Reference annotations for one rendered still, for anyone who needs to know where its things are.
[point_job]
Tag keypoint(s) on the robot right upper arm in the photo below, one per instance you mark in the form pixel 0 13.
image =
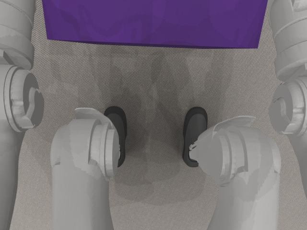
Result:
pixel 288 116

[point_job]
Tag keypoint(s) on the robot left forearm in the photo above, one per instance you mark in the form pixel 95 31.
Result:
pixel 16 24

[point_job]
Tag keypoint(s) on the robot right forearm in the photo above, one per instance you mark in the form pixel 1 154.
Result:
pixel 288 21

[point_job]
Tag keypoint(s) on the left robot foot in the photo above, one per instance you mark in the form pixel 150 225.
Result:
pixel 118 118

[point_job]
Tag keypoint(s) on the carton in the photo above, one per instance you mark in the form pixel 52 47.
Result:
pixel 201 24

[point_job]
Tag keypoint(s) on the robot left upper arm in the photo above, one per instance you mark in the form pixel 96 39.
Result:
pixel 21 108

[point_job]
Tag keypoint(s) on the robot right thigh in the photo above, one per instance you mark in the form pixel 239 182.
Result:
pixel 241 158

